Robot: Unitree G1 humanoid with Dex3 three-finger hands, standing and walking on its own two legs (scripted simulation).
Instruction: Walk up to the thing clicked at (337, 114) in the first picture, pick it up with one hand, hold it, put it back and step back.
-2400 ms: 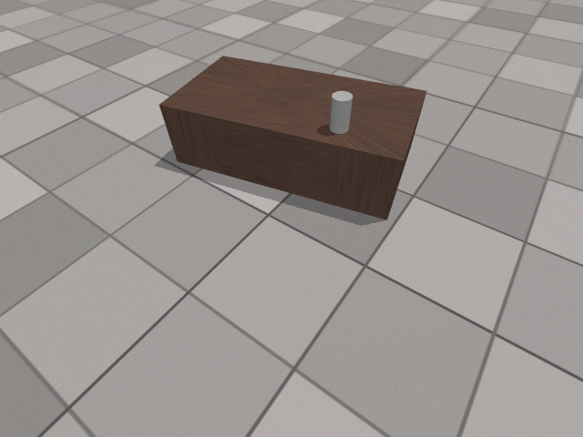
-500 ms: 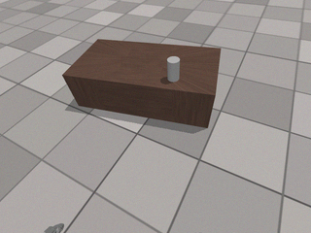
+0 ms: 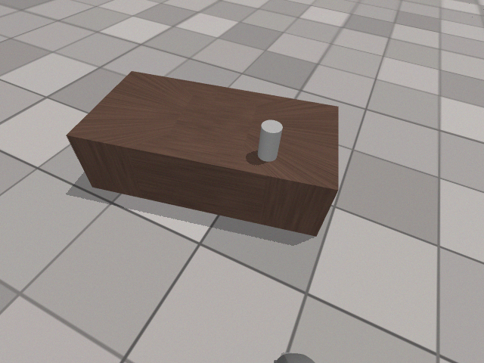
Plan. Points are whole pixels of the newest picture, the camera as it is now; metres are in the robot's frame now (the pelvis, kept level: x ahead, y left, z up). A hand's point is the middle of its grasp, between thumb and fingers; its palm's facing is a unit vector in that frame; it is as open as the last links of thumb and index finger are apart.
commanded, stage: walk up
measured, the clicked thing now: (269, 141) +1.02 -0.17 -0.33
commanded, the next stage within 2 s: none
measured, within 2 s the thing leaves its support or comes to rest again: neither
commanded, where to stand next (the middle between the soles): +0.39 +0.04 m, yaw -1 degrees
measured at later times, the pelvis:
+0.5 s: pelvis +0.17 +0.01 +0.00, yaw +0 degrees
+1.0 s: pelvis +0.30 +0.05 -0.02, yaw +0 degrees
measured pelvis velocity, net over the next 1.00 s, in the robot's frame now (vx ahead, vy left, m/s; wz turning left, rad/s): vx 0.30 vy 0.05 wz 0.00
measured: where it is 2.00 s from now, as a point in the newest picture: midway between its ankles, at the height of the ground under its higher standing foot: (217, 345)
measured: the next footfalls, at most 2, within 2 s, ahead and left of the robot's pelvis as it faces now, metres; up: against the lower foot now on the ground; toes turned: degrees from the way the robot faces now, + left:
right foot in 0.24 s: +0.24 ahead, -0.12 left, +0.00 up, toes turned -4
left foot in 0.62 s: +0.35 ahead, +0.18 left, +0.00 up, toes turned +3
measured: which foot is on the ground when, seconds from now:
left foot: down 0.00-0.26, up 0.28-0.60, down 0.62-1.00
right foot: up 0.00-0.22, down 0.24-0.64, up 0.66-0.98, down 1.00-1.00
